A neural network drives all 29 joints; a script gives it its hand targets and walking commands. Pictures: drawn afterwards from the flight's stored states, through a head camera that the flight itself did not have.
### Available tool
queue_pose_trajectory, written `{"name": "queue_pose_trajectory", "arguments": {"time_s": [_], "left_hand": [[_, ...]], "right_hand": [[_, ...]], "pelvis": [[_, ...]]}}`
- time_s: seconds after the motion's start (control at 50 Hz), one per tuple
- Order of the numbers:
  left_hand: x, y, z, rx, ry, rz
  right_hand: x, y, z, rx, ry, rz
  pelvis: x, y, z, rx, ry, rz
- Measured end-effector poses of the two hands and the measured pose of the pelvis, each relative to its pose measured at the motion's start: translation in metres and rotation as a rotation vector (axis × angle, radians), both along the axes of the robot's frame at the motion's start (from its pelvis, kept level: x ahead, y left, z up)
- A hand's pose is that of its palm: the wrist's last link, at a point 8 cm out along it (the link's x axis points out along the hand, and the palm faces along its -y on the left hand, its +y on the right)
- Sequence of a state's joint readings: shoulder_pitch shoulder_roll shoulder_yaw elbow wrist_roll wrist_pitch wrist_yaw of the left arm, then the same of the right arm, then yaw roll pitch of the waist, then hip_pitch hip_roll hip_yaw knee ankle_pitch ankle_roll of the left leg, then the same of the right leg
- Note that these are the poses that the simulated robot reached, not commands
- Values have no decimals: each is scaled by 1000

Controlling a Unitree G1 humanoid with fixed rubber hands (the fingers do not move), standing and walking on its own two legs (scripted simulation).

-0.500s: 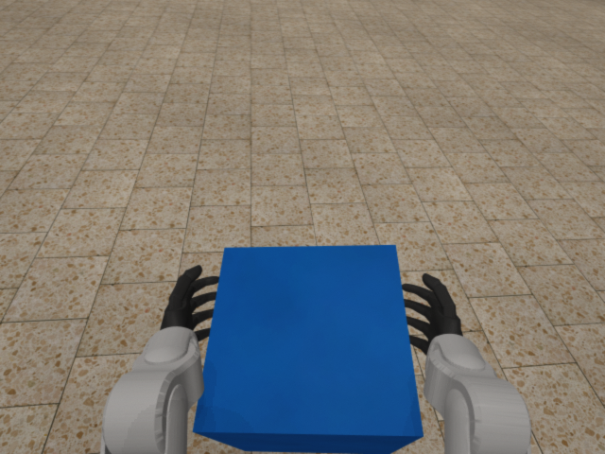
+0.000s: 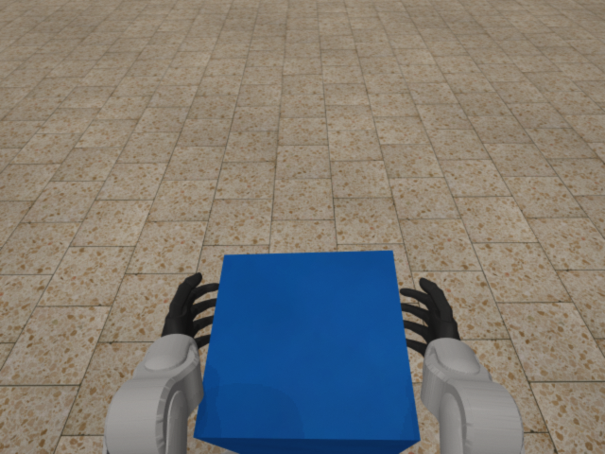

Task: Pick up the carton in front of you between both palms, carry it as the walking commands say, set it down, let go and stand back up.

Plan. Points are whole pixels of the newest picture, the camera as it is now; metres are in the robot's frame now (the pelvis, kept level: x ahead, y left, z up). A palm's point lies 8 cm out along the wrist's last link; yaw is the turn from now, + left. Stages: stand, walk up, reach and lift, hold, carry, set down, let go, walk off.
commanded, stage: carry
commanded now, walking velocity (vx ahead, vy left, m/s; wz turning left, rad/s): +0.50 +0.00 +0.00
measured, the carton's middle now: (312, 363) +0.25 +0.00 -0.02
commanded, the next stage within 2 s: none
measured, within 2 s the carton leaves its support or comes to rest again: neither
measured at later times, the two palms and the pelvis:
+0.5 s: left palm (215, 175) +0.52 +0.17 +0.09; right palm (395, 183) +0.50 -0.13 +0.09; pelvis +0.27 +0.03 -0.01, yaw -3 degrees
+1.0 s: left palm (234, 150) +0.60 +0.15 +0.08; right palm (398, 156) +0.59 -0.15 +0.08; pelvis +0.35 +0.01 -0.02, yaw -1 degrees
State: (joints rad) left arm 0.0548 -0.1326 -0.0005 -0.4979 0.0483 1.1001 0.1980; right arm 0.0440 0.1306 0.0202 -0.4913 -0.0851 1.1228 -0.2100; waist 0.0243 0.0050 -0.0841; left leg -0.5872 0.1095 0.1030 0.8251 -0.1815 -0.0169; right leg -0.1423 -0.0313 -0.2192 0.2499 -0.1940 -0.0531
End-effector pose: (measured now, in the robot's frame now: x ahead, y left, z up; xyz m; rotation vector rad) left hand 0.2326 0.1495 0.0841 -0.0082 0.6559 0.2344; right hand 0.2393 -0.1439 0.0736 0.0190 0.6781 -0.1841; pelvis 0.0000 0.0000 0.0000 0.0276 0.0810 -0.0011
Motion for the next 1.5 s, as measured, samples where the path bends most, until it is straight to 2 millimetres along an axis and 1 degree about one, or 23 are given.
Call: {"name": "queue_pose_trajectory", "arguments": {"time_s": [0.06, 0.12, 0.16, 0.2, 0.22, 0.26, 0.32, 0.36, 0.42, 0.52, 0.6, 0.66, 0.74, 0.82, 0.9, 1.0, 1.14, 1.28, 1.38, 1.5], "left_hand": [[43, 0, 7, -6, -40, -18], [89, 5, 8, -16, -69, -34], [121, 11, 3, -24, -79, -40], [153, 19, -6, -34, -88, -48], [168, 23, -12, -46, -79, -47], [194, 27, -19, -62, -38, -50], [221, 26, -21, -63, 17, -69], [237, 24, -18, -62, 27, -85], [261, 21, -10, -58, -1, -93], [291, 15, 6, -40, -74, -71], [315, 10, 12, -8, -66, -62], [332, 7, 11, -4, -48, -55], [348, 4, 4, -11, -27, -48], [359, 1, -2, -18, -19, -46], [364, -2, -4, -23, -24, -47], [364, -2, -4, -24, -33, -47], [354, -2, -6, -18, -25, -50], [344, -1, -15, 2, 13, -65], [344, 0, -23, 21, 29, -79], [348, 0, -31, 43, 34, -100]], "right_hand": [[38, 0, 8, 2, -40, -22], [79, 5, 11, -1, -69, -43], [109, 11, 9, -8, -80, -52], [138, 19, 2, -14, -88, -62], [153, 23, -1, -28, -78, -60], [175, 26, -6, -45, -36, -62], [197, 26, -7, -46, 20, -83], [209, 24, -4, -47, 31, -95], [231, 22, 5, -49, 5, -99], [270, 15, 16, -37, -67, -75], [297, 10, 16, -15, -57, -62], [316, 7, 13, -12, -39, -53], [334, 3, 7, -16, -18, -48], [344, 0, 3, -20, -10, -47], [349, -2, 2, -23, -14, -49], [349, -3, 2, -24, -23, -50], [340, -2, 0, -30, -15, -45], [329, 1, -9, -43, 26, -20], [327, 1, -17, -66, 47, -7], [329, 2, -27, -91, 57, 7]], "pelvis": [[42, 5, -2, -4, -5, -6], [87, 13, -10, -13, -12, -11], [118, 20, -18, -18, -20, -18], [150, 29, -29, -28, -35, -35], [162, 32, -32, -16, -35, -38], [179, 37, -30, -11, -30, -45], [200, 41, -19, -25, -22, -56], [215, 42, -13, -32, -16, -56], [235, 40, -8, -36, -15, -51], [275, 29, -13, -13, -33, -40], [307, 23, -13, -24, -33, -32], [323, 18, -14, -30, -25, -27], [336, 13, -16, -32, -15, -23], [344, 9, -18, -32, -7, -20], [348, 7, -19, -31, -4, -19], [349, 6, -20, -30, -6, -19], [345, 6, -20, -30, -18, -19], [335, 7, -18, -30, -36, -20], [324, 8, -16, -30, -44, -21], [313, 9, -15, -29, -45, -20]]}}
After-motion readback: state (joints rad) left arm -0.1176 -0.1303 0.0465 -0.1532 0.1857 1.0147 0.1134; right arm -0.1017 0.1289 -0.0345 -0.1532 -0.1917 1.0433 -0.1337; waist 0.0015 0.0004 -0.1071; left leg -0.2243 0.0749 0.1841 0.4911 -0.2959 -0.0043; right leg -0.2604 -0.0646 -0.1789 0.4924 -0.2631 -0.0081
